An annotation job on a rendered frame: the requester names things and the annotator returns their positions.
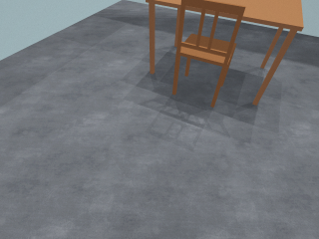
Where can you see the chair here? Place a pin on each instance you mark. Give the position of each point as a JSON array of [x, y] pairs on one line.
[[206, 49]]

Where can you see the table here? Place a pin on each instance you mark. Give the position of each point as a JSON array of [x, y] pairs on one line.
[[284, 14]]

